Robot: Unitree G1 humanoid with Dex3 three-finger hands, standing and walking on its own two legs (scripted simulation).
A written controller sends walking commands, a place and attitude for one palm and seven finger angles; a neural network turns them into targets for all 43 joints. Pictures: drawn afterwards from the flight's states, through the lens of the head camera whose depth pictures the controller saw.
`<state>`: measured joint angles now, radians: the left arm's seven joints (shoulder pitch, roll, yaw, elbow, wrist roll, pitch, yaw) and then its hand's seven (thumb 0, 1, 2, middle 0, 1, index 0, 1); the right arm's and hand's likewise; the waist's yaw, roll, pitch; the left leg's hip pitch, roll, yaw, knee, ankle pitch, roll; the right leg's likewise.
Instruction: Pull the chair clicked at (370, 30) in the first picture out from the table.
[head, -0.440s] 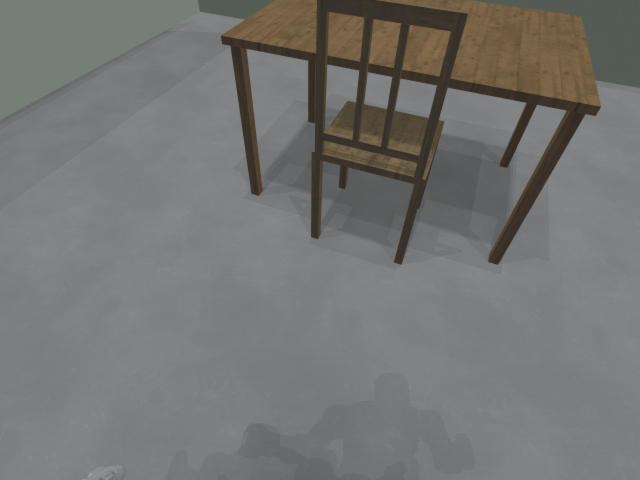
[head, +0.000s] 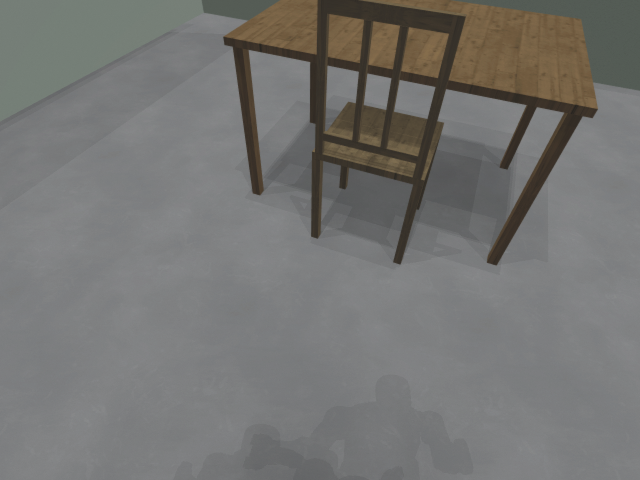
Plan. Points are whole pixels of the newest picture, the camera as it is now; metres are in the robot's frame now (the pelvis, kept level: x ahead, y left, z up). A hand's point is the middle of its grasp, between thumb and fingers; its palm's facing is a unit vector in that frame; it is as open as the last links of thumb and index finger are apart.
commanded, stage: stand and wait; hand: left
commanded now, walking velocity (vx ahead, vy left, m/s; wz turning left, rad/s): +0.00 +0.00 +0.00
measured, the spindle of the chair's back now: (361, 86) +1.17 -0.05 -0.06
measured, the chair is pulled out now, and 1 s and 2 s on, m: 0.00 0.00 0.00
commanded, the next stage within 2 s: look at it before walking up in 0.38 s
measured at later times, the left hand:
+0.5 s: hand out of the picture +0.07 +0.24 -0.15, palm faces -0.03 -0.94 -0.33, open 7.4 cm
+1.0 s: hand out of the picture +0.07 +0.24 -0.16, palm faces -0.03 -0.95 -0.32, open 7.4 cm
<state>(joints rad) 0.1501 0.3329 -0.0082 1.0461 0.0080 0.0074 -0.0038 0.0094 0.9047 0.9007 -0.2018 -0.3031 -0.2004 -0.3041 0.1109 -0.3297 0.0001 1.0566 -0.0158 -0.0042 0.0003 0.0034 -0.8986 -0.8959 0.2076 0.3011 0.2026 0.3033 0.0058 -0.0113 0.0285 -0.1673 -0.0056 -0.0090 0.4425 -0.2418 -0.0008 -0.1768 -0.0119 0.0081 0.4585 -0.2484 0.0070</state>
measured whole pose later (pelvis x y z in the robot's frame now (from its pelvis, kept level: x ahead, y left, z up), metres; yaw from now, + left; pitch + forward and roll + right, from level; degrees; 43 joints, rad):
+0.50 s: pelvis -0.01 -0.01 +0.00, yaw -1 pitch -2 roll +0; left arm 0.14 0.34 -0.01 1.08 0.01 0.00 0.00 0.01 0.91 0.90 -0.20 -0.30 -0.20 -0.30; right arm 0.12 -0.33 0.00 1.11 -0.01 -0.01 0.00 0.00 -0.90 -0.90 0.21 0.30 0.20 0.30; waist 0.00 -0.01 0.03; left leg -0.16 0.01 0.00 0.40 -0.21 -0.01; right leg -0.17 0.00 0.01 0.42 -0.22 0.00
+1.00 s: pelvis +0.00 -0.01 +0.00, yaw -1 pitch -2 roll +0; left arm 0.15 0.34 -0.01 1.09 0.01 0.00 0.00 0.01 0.91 0.90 -0.20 -0.30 -0.20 -0.30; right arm 0.12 -0.33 0.00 1.11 -0.01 -0.01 0.00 0.00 -0.90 -0.90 0.21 0.30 0.20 0.30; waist 0.00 -0.01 0.03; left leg -0.14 0.01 0.00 0.38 -0.21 -0.01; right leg -0.16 0.00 0.01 0.40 -0.21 0.00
